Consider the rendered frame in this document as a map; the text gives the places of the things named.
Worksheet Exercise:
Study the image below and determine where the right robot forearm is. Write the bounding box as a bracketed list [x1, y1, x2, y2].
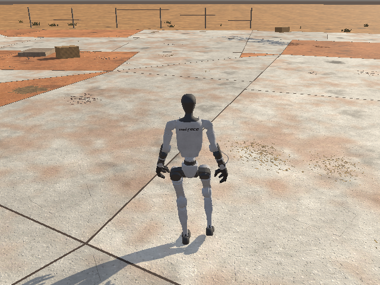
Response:
[213, 143, 226, 170]

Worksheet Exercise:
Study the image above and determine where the left robot forearm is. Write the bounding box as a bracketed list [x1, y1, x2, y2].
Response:
[157, 144, 168, 167]

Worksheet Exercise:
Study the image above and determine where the robot left upper arm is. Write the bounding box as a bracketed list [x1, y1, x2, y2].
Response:
[162, 120, 177, 153]

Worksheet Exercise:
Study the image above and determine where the left robot hand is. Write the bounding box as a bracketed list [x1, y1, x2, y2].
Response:
[156, 166, 170, 179]

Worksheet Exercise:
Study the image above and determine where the robot right upper arm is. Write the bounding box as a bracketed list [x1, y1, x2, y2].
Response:
[201, 119, 218, 152]

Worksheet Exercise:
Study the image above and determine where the right robot hand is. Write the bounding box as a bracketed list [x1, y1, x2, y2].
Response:
[214, 168, 228, 183]

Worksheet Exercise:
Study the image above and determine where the robot right foot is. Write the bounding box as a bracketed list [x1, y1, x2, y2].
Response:
[206, 225, 214, 236]

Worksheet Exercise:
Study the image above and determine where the robot head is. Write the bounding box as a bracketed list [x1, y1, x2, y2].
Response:
[179, 94, 199, 122]

